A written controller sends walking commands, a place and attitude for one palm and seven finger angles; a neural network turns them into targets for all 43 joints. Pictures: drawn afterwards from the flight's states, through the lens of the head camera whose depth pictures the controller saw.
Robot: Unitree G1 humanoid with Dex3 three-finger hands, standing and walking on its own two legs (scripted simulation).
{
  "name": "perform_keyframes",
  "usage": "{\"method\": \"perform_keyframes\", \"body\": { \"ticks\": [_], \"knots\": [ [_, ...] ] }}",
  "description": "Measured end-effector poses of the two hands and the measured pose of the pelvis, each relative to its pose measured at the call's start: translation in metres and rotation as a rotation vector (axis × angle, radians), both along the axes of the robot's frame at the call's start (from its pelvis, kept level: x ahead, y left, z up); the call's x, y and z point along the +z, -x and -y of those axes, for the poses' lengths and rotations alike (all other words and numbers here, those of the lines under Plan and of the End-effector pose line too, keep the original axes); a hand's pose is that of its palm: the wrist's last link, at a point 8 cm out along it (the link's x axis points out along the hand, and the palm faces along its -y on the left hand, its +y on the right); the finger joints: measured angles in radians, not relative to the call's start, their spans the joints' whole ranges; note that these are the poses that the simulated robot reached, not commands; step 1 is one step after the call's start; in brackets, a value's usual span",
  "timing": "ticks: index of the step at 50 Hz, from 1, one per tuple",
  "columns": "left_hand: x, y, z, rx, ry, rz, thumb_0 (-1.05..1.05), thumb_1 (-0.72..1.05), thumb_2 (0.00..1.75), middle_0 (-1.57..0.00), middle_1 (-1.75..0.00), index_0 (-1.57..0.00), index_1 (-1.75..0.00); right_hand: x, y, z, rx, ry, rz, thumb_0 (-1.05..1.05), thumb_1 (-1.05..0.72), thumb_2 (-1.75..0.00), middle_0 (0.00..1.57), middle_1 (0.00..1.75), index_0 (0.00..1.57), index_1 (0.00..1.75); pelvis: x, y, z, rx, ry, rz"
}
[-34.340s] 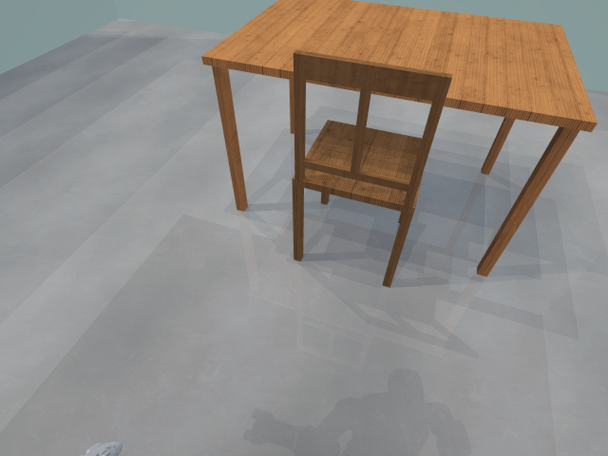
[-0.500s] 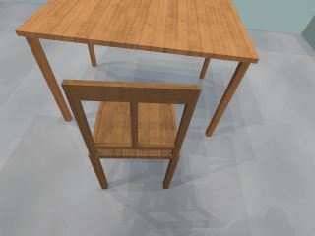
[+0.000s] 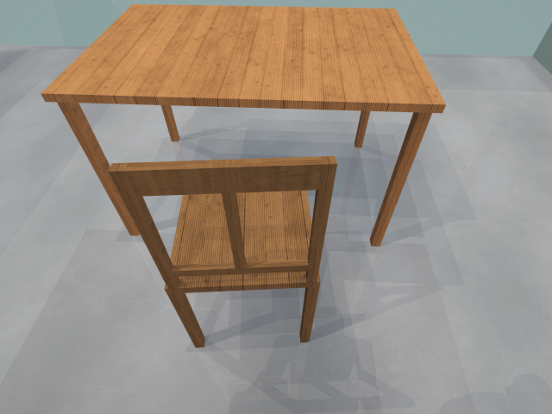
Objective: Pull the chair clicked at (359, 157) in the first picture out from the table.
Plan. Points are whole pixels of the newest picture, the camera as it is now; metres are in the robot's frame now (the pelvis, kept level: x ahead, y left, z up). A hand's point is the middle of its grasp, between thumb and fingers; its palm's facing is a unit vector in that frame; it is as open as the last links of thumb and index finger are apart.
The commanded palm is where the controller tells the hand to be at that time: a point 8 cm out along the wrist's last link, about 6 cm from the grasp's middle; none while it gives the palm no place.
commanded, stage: let the arm hang, fingers relaxed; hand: left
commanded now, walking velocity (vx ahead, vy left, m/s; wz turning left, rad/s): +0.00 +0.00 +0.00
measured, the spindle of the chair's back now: (235, 232) +0.50 +0.12 -0.11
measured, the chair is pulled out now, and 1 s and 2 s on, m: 0.28 0.28 0.28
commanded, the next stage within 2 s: look to check the result in 0.28 s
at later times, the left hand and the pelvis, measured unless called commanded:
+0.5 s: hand out of the picture +0.00 +0.16 -0.18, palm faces +0.03 -0.98 -0.18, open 7.3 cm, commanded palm none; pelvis +0.01 -0.01 +0.00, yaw +0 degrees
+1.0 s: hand out of the picture +0.01 +0.16 -0.18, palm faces +0.03 -0.98 -0.19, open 7.3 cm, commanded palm none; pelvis +0.02 -0.01 +0.00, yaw +0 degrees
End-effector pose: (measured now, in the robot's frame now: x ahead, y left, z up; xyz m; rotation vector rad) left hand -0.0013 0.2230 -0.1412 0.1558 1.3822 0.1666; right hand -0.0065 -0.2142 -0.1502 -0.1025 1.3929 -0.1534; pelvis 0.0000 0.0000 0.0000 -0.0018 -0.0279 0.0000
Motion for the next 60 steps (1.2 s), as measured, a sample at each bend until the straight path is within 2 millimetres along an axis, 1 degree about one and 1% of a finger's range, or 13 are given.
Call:
{"method": "perform_keyframes", "body": {
  "ticks": [2,6,17,24,35,45,60],
  "knots": [
    [-0.002,-0.001,0.006,-0.003,0.010,-0.001,0.01,0.92,0.90,-0.19,-0.30,-0.20,-0.29,0.001,0.000,0.002,-0.004,0.004,0.000,0.01,-0.91,-0.90,0.20,0.30,0.20,0.30,0.000,0.000,0.002,-0.002,0.000,0.000],
    [-0.004,0.001,0.011,-0.001,0.020,-0.014,0.01,0.94,0.90,-0.20,-0.30,-0.20,-0.29,0.003,0.002,0.005,-0.013,0.013,-0.005,0.01,-0.91,-0.90,0.20,0.30,0.20,0.30,0.000,-0.001,0.005,-0.004,0.001,-0.001],
    [-0.005,0.006,0.018,0.009,0.032,-0.044,0.01,0.92,0.90,-0.20,-0.30,-0.20,-0.29,0.004,0.010,0.006,-0.023,0.013,-0.049,0.01,-0.91,-0.90,0.20,0.30,0.20,0.30,0.001,-0.004,0.008,-0.003,0.003,-0.008],
    [-0.005,0.003,0.018,0.011,0.030,-0.046,0.01,0.92,0.90,-0.20,-0.30,-0.20,-0.29,0.003,0.011,0.002,-0.029,0.007,-0.057,0.00,-0.90,-0.90,0.20,0.30,0.20,0.30,0.001,-0.007,0.008,-0.003,0.004,-0.008],
    [-0.005,-0.004,0.014,0.010,0.021,-0.040,0.01,0.92,0.90,-0.19,-0.30,-0.20,-0.29,0.002,0.004,-0.003,-0.030,-0.002,-0.049,0.00,-0.90,-0.90,0.20,0.30,0.20,0.30,0.001,-0.011,0.007,-0.005,0.002,-0.010],
    [-0.005,-0.009,0.014,0.009,0.019,-0.040,0.01,0.93,0.90,-0.19,-0.30,-0.20,-0.29,0.002,-0.002,-0.001,-0.032,0.003,-0.045,0.00,-0.90,-0.90,0.20,0.30,0.20,0.30,0.001,-0.015,0.007,-0.007,0.002,-0.011],
    [-0.005,-0.011,0.014,0.013,0.024,-0.044,0.01,0.93,0.90,-0.19,-0.30,-0.20,-0.29,0.003,-0.005,0.001,-0.028,0.013,-0.051,0.00,-0.90,-0.90,0.20,0.30,0.20,0.30,0.001,-0.019,0.006,-0.005,0.003,-0.010]
  ]
}}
